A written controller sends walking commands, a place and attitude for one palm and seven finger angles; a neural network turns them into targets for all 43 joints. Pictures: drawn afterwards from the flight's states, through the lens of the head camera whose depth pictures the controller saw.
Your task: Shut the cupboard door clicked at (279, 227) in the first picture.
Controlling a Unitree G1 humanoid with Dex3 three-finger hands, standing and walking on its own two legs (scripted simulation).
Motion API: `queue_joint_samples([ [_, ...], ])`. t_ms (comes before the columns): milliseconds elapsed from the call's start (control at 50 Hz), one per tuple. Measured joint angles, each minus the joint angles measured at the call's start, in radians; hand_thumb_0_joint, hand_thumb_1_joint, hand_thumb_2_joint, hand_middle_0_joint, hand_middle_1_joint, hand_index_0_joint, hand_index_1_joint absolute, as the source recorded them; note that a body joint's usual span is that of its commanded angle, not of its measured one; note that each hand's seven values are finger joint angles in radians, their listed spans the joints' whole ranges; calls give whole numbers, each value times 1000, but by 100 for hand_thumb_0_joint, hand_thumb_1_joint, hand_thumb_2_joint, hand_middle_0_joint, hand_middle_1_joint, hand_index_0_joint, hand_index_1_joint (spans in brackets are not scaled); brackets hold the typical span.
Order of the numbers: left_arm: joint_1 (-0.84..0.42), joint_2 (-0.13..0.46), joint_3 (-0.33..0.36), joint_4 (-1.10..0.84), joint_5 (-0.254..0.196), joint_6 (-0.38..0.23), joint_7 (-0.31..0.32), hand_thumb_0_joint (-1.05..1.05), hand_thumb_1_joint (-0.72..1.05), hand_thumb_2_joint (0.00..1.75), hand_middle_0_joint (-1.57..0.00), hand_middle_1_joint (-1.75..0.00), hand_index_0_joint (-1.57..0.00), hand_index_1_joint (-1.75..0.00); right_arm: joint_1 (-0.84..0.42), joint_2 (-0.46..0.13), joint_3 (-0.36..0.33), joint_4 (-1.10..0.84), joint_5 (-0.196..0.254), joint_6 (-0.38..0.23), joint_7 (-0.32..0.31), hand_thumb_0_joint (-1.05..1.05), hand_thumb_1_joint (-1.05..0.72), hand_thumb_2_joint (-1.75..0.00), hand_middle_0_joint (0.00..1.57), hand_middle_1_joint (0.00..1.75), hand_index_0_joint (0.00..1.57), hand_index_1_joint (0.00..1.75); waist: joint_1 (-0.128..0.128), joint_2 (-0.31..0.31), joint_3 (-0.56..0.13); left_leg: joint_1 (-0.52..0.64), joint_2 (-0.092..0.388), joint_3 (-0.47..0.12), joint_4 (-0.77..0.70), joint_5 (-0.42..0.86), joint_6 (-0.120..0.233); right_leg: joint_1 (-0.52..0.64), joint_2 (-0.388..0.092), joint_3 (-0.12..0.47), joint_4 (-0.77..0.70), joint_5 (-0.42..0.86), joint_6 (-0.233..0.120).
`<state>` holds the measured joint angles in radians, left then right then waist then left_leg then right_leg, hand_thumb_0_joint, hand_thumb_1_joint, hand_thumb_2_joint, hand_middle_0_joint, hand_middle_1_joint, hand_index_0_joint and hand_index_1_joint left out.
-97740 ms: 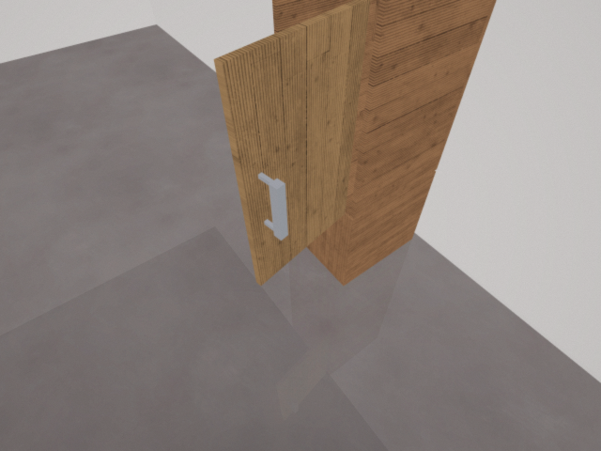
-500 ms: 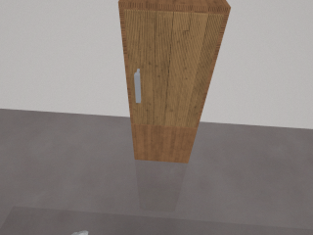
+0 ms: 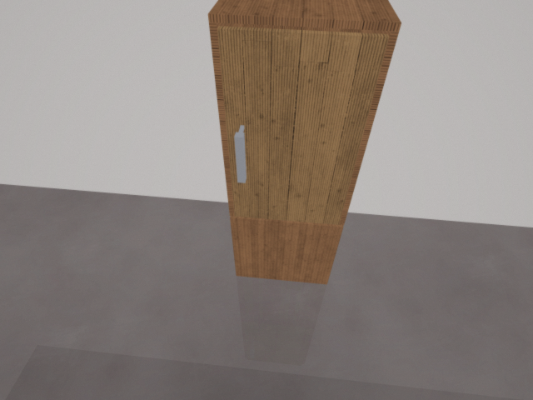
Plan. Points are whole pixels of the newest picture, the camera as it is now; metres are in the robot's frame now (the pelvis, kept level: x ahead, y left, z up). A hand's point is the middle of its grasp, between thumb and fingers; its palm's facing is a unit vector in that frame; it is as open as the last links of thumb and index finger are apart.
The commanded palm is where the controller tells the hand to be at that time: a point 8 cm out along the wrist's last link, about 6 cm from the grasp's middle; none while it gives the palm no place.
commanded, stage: let the arm hang, fingers relaxed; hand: left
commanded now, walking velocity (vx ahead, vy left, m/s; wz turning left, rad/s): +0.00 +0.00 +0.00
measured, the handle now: (241, 154) +0.72 +0.11 -0.06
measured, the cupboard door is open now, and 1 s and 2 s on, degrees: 0 0 0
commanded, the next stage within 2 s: look to check the result in 0.34 s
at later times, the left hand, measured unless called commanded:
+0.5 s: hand out of the picture -0.03 +0.15 -0.18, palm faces +0.06 -0.99 -0.16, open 7.3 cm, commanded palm none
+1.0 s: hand out of the picture -0.02 +0.15 -0.18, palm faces +0.06 -0.99 -0.15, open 7.3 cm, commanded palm none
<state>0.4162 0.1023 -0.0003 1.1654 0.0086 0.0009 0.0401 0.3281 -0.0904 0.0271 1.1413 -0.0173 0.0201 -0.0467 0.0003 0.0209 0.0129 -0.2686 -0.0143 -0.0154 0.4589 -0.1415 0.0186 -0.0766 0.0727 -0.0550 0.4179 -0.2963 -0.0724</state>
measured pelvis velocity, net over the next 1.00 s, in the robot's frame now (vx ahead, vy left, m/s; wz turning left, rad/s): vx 0.02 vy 0.00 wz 0.00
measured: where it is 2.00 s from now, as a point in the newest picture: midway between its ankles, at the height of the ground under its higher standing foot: outside the picture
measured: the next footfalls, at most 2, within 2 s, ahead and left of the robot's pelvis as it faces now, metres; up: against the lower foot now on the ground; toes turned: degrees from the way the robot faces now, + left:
none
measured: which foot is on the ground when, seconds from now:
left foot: down 0.00-1.00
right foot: down 0.00-1.00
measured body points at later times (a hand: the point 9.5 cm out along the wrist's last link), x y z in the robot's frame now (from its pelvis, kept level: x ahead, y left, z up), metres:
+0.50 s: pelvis +0.01 +0.00 +0.00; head +0.01 +0.00 +0.45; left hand -0.03 +0.21 -0.16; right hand -0.01 -0.21 -0.16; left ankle +0.07 +0.11 -0.74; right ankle -0.04 -0.07 -0.74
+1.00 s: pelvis +0.02 +0.00 +0.00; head +0.02 +0.00 +0.45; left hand -0.02 +0.20 -0.16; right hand +0.01 -0.21 -0.16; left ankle +0.07 +0.11 -0.74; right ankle -0.04 -0.07 -0.74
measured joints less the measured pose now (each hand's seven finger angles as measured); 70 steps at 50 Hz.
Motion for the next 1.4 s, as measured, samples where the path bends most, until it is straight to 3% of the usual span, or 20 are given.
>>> queue_joint_samples([
  [180,-47,-30,-1,-31,2,-13,0,1,91,90,-20,-30,-20,-30,1,-13,-10,0,2,-10,-1,1,-92,-90,20,30,20,30,-2,-22,-15,6,-5,4,-2,-6,1,0,-6,4,9,-11,1],
  [600,-40,19,10,-20,0,-5,2,1,91,90,-20,-30,-20,-30,-14,-24,-8,-4,4,-11,-2,0,-91,-90,20,30,20,30,1,-21,22,20,-7,6,-18,-10,1,21,-8,7,-21,-7,3],
  [1400,-51,11,6,-25,0,-10,5,1,91,90,-20,-30,-20,-30,-33,-32,-5,3,7,-14,-3,0,-91,-90,20,30,20,30,3,-28,32,44,-6,6,-24,-31,-7,51,-6,9,-43,-19,-3],
])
